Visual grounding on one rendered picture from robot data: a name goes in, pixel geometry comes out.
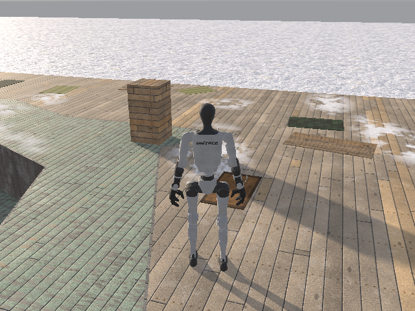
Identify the right robot forearm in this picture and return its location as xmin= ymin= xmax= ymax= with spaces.
xmin=231 ymin=158 xmax=244 ymax=189

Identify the robot right upper arm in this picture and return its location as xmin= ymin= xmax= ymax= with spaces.
xmin=220 ymin=131 xmax=237 ymax=167

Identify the left robot forearm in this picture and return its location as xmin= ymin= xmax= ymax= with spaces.
xmin=171 ymin=158 xmax=184 ymax=190

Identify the robot left upper arm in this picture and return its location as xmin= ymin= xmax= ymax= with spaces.
xmin=177 ymin=132 xmax=194 ymax=168

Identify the robot left hand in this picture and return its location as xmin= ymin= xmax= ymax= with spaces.
xmin=169 ymin=189 xmax=184 ymax=207

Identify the left robot shin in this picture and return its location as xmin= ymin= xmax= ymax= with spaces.
xmin=188 ymin=213 xmax=197 ymax=258

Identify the left robot foot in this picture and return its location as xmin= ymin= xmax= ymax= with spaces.
xmin=189 ymin=250 xmax=198 ymax=267

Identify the robot right hand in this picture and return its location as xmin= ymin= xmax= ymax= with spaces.
xmin=231 ymin=187 xmax=246 ymax=205

